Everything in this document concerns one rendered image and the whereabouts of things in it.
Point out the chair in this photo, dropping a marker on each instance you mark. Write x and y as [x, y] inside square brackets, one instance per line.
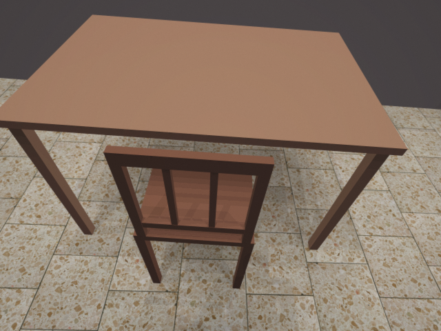
[192, 197]

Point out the table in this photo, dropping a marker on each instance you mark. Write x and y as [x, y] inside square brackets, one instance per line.
[207, 82]

